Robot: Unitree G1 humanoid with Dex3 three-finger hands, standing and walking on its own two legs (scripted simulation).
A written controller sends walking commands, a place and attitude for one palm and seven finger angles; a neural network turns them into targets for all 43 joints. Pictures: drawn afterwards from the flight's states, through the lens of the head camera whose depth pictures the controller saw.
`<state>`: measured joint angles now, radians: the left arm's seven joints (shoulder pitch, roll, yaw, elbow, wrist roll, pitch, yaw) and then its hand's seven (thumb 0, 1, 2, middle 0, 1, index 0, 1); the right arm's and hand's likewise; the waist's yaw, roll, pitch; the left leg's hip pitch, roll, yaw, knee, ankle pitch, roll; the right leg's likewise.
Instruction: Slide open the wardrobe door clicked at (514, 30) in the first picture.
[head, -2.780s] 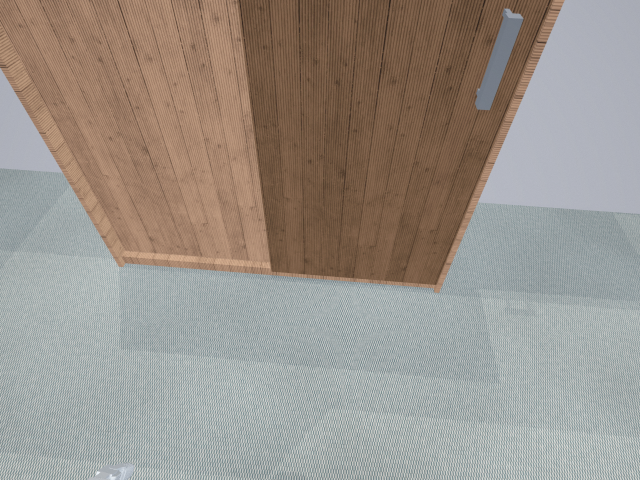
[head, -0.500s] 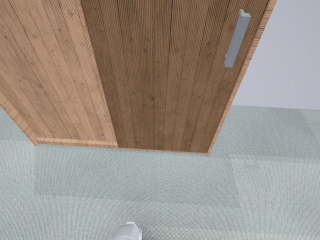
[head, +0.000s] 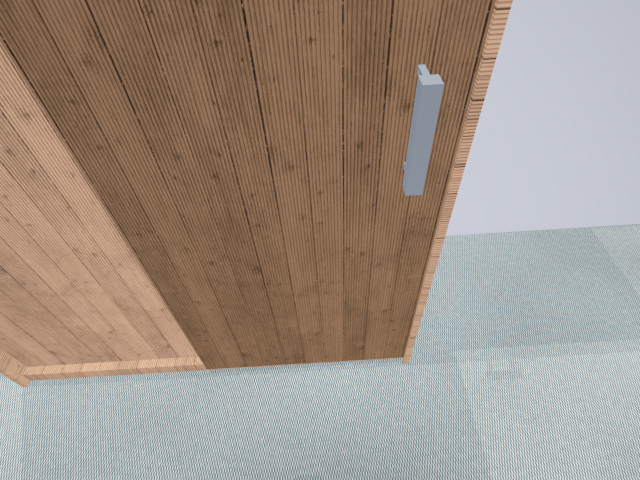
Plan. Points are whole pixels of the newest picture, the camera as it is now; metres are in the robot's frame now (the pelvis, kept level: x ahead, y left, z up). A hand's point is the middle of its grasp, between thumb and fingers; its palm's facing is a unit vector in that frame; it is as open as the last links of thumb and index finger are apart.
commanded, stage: come to a stop and stand still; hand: right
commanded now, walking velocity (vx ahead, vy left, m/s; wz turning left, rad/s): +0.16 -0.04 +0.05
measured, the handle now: (417, 132) +0.57 -0.13 +0.14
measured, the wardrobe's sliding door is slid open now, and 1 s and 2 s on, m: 0.00 0.00 0.00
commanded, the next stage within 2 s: look again from close up in 1.56 s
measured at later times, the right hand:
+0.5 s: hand out of the picture +0.15 -0.17 -0.16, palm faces -0.01 +0.96 -0.27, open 7.3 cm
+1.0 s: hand out of the picture +0.05 -0.19 -0.16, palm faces +0.02 +0.98 -0.18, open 7.4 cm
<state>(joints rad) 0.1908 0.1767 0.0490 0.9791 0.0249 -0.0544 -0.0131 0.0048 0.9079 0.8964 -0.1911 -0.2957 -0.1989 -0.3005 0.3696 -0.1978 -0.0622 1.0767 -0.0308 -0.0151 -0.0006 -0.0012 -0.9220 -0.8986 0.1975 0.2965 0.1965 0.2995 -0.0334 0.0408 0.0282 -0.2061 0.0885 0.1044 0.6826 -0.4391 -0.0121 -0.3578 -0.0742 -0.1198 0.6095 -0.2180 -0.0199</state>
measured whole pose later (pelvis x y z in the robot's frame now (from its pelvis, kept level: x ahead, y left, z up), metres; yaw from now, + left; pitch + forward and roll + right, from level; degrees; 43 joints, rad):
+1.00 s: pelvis +0.04 -0.01 +0.02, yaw +1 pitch +0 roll +0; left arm 0.32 0.11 0.01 1.10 0.02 0.00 0.04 0.01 0.90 0.90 -0.20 -0.30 -0.20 -0.30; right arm 0.28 -0.19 -0.04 1.09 -0.02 0.03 0.00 0.00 -0.91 -0.90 0.20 0.30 0.19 0.30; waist 0.01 0.03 0.01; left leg -0.25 0.03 0.05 0.56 -0.33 -0.03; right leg -0.12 -0.01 -0.02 0.37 -0.26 0.00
